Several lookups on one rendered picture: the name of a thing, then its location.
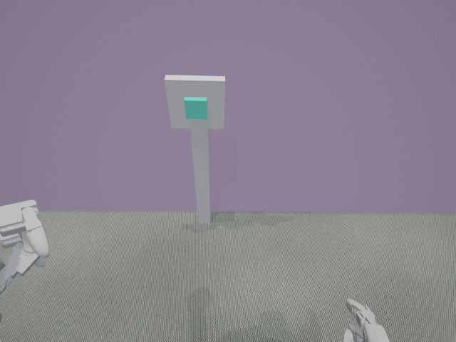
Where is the right robot hand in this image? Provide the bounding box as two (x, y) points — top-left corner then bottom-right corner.
(339, 299), (390, 342)

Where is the left robot hand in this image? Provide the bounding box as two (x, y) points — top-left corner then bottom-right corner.
(0, 200), (50, 294)

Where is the panel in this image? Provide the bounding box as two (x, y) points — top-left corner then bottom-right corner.
(165, 75), (225, 224)

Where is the button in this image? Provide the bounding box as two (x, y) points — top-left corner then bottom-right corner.
(185, 97), (207, 119)

